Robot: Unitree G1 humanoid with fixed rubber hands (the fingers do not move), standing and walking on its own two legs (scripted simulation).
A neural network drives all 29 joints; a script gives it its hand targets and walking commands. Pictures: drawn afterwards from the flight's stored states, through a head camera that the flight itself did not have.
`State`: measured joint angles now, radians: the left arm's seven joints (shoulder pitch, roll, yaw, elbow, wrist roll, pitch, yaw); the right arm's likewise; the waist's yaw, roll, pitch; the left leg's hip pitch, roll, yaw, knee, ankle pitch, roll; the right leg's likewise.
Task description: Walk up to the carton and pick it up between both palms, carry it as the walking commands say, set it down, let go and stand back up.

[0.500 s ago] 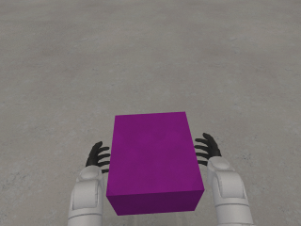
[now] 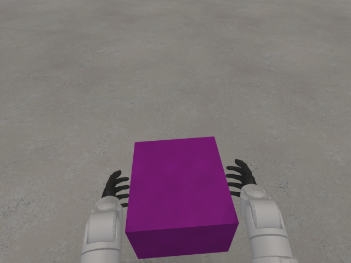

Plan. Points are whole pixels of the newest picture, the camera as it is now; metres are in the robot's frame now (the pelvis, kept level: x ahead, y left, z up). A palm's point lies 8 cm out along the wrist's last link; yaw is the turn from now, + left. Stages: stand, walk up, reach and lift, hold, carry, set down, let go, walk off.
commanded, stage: carry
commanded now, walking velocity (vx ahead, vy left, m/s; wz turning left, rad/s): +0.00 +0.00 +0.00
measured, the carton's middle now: (178, 193) +0.33 +0.00 -0.06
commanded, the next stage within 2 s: hold in 0.58 s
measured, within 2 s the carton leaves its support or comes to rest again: neither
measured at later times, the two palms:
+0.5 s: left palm (110, 200) +0.26 +0.17 +0.03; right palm (246, 189) +0.27 -0.15 +0.04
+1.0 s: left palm (114, 212) +0.24 +0.16 +0.01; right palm (250, 197) +0.26 -0.16 +0.03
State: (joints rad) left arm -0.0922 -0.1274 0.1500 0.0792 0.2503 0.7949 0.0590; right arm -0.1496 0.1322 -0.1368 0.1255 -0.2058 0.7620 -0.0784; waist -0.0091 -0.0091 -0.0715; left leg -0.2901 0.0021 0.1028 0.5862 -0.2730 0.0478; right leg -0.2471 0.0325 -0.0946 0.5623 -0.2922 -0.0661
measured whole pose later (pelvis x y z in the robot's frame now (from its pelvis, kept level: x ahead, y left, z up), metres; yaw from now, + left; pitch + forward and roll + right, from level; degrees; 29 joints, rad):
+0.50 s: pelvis +0.00 +0.00 +0.00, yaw +0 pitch -1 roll -1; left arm -0.11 -0.13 0.15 0.08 0.24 0.81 0.08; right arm -0.17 0.13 -0.15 0.13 -0.21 0.76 -0.08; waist -0.01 0.00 -0.06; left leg -0.29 0.00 0.10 0.58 -0.27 0.06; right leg -0.24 0.03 -0.09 0.55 -0.29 -0.06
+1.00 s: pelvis -0.03 -0.01 +0.00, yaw +0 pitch -5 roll +0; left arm -0.23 -0.14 0.27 0.34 0.34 0.69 0.04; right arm -0.33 0.17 -0.33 0.43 -0.25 0.63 -0.04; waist -0.01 -0.05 0.01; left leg -0.23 -0.01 0.10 0.53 -0.21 0.06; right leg -0.21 0.03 -0.08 0.55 -0.25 -0.07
